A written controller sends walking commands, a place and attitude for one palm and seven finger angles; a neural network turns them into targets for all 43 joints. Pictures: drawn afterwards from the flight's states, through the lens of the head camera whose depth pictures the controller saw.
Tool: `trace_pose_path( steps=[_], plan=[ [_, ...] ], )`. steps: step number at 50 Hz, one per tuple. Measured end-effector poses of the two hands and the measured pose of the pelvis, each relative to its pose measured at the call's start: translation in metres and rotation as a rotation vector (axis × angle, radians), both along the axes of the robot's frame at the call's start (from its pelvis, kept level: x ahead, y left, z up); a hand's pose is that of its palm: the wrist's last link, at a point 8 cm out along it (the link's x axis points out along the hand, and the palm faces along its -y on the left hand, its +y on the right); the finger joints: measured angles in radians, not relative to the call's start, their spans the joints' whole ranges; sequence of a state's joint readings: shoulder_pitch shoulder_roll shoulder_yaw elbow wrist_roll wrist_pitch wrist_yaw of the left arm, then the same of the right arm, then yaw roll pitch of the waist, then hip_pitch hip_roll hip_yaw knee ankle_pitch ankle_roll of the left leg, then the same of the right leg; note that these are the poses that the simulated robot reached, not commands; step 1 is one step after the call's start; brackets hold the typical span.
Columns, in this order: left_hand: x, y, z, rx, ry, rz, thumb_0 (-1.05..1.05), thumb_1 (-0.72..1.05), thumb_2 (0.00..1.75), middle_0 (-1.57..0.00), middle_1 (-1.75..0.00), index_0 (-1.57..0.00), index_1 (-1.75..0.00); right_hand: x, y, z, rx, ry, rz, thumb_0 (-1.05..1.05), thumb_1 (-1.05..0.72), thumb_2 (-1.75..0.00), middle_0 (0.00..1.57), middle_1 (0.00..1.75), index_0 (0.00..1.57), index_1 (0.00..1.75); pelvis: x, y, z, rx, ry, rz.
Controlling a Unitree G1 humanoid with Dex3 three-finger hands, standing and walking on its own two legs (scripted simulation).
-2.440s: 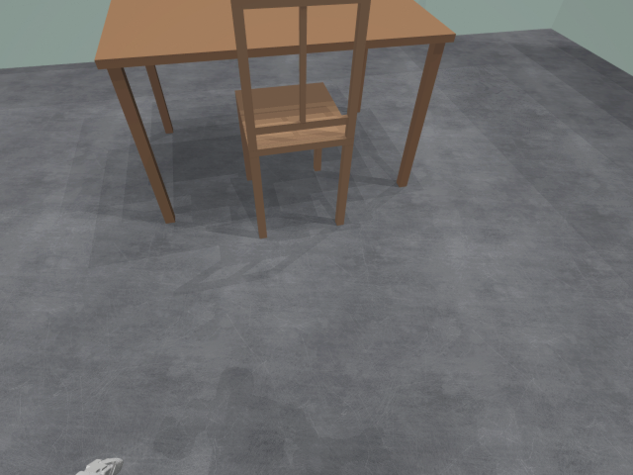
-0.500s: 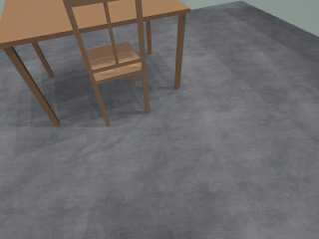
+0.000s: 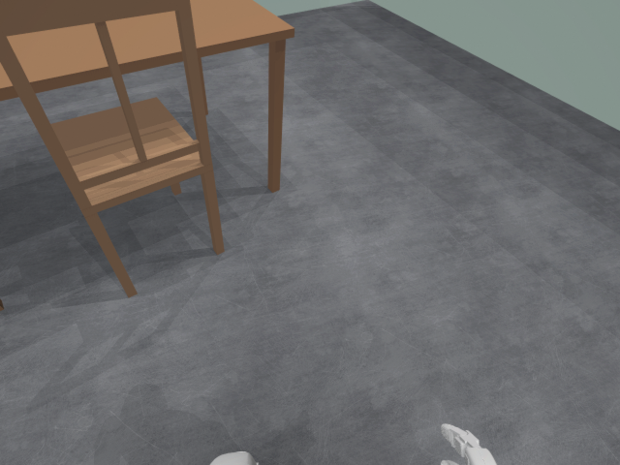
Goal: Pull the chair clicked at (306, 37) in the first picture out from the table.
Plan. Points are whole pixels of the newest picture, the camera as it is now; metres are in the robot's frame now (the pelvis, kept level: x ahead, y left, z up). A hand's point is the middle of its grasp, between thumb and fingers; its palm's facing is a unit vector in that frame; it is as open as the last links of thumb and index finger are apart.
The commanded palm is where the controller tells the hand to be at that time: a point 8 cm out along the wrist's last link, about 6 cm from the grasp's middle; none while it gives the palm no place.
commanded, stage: walk to a spot facing it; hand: left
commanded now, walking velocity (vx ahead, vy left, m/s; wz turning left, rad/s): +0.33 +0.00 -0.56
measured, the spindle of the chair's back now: (124, 99) +0.82 +0.53 -0.04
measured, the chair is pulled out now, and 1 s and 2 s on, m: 0.00 0.00 0.00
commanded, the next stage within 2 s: turn to face it in 1.30 s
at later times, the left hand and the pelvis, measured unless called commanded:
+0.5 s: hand (272, 315) +0.38 +0.10 -0.15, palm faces -0.39 -0.91 -0.13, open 7.4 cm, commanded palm none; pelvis +0.18 -0.01 +0.01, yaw -17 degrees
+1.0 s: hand (256, 278) +0.47 +0.15 -0.17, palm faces -0.37 -0.91 -0.21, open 7.4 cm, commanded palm none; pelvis +0.36 -0.03 +0.00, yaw -31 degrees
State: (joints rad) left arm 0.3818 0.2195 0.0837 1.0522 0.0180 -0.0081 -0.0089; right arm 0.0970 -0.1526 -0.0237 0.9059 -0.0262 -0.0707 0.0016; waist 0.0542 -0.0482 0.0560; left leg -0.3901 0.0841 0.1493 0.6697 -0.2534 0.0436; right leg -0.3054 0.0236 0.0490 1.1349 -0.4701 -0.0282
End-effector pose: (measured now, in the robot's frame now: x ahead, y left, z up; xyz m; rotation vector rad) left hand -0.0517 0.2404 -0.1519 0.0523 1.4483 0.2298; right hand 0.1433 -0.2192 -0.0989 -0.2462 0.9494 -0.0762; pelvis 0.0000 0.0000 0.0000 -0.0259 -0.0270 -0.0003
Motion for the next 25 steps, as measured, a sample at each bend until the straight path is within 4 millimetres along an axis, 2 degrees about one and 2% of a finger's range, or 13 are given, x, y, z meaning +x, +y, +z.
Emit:
trace_pose_path(
  steps=[3,6,9,12,15,19,22,25],
  plan=[
    [0.066,0.024,0.011,0.016,-0.09,-0.068,0.0,0.91,0.9,-0.2,-0.3,-0.2,-0.3,-0.025,0.004,0.002,-0.005,0.074,-0.084,0.0,-0.9,-0.9,0.2,0.3,0.2,0.3,0.019,0.011,0.01,0.002,-0.003,-0.035],
    [0.131,0.037,0.024,0.028,-0.184,-0.129,0.0,0.91,0.9,-0.2,-0.3,-0.19,-0.3,-0.055,0.003,0.001,-0.015,0.161,-0.188,0.0,-0.92,-0.9,0.2,0.3,0.2,0.3,0.038,0.02,0.018,0.007,0.003,-0.072],
    [0.19,0.04,0.034,0.029,-0.246,-0.192,0.0,0.91,0.9,-0.2,-0.3,-0.19,-0.3,-0.086,0.002,0.0,-0.021,0.253,-0.274,0.0,-0.92,-0.9,0.2,0.3,0.2,0.3,0.058,0.027,0.022,0.014,0.008,-0.107],
    [0.241,0.033,0.04,0.018,-0.281,-0.257,0.0,0.91,0.9,-0.2,-0.3,-0.19,-0.3,-0.113,0.007,-0.001,-0.012,0.345,-0.352,0.0,-0.92,-0.9,0.2,0.3,0.2,0.3,0.078,0.03,0.023,0.019,0.01,-0.142],
    [0.288,0.017,0.042,-0.004,-0.296,-0.325,0.0,0.91,0.9,-0.2,-0.3,-0.19,-0.3,-0.136,0.016,-0.002,0.008,0.43,-0.423,0.0,-0.92,-0.9,0.19,0.3,0.2,0.29,0.1,0.029,0.023,0.02,0.01,-0.177],
    [0.349,-0.017,0.039,-0.041,-0.304,-0.424,0.0,0.91,0.9,-0.2,-0.3,-0.19,-0.3,-0.153,0.033,-0.002,0.051,0.533,-0.508,0.0,-0.91,-0.9,0.19,0.3,0.2,0.29,0.13,0.021,0.021,0.019,0.013,-0.227],
    [0.395,-0.052,0.035,-0.071,-0.315,-0.5,0.0,0.91,0.9,-0.2,-0.3,-0.19,-0.3,-0.158,0.045,-0.004,0.095,0.604,-0.567,0.0,-0.91,-0.9,0.19,0.3,0.2,0.29,0.155,0.01,0.017,0.019,0.02,-0.264],
    [0.442,-0.09,0.03,-0.096,-0.343,-0.573,0.0,0.91,0.9,-0.2,-0.3,-0.19,-0.3,-0.153,0.052,-0.009,0.143,0.661,-0.624,0.01,-0.9,-0.9,0.19,0.3,0.2,0.29,0.181,-0.005,0.009,0.012,0.03,-0.302]
  ],
)
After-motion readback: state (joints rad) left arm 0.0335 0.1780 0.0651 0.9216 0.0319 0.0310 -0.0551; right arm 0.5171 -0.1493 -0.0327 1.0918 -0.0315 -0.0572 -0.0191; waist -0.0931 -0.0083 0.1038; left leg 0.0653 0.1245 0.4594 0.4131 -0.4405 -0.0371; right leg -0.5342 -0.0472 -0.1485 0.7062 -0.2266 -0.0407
